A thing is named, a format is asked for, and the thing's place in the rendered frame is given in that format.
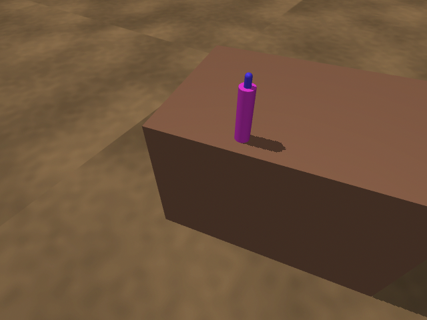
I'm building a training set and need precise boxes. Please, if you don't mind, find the bottle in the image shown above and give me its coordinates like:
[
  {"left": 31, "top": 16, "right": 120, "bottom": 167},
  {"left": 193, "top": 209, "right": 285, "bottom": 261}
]
[{"left": 234, "top": 73, "right": 257, "bottom": 143}]

